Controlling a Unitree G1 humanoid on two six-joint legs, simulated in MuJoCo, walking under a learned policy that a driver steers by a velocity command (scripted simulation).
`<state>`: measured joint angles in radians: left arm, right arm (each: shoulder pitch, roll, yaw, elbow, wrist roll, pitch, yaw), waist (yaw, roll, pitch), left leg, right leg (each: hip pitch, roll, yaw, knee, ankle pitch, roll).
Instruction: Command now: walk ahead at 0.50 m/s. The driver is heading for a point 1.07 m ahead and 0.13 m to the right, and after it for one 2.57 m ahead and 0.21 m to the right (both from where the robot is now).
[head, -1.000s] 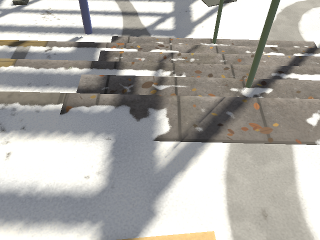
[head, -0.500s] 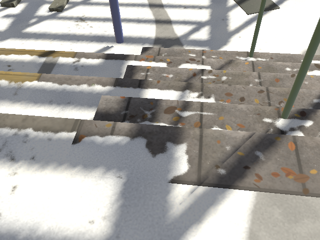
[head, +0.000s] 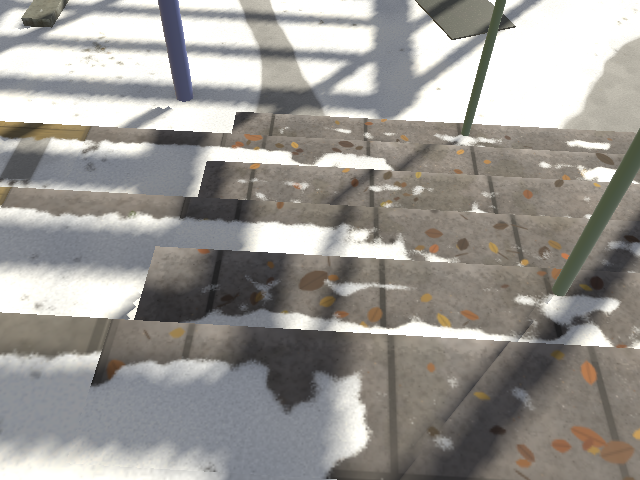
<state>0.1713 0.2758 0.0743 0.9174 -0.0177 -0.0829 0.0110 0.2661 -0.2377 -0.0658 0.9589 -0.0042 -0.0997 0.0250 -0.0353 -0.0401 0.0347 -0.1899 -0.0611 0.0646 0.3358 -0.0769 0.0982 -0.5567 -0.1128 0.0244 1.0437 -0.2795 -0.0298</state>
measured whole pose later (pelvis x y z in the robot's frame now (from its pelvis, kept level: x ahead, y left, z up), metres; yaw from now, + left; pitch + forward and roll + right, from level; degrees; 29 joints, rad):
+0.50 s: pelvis +0.29 -0.07 -0.01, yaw +0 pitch +1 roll -1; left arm 0.23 0.23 0.06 0.94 0.01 -0.09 -0.03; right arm 0.23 -0.26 -0.07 0.96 0.03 -0.08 -0.01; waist 0.02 0.03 0.03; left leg -0.51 0.08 -0.02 1.14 -0.34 0.04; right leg -0.26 0.05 -0.06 0.40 -0.15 -0.07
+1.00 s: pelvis +0.55 +0.01 -0.02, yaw +0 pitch +1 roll -1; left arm 0.31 0.26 0.07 0.98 -0.03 -0.07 0.02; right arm 0.16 -0.23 -0.06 0.90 0.00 -0.08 0.04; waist 0.01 -0.02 0.03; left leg -0.36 -0.02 0.06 0.49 -0.16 0.06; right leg -0.43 -0.05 0.02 1.17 -0.39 -0.04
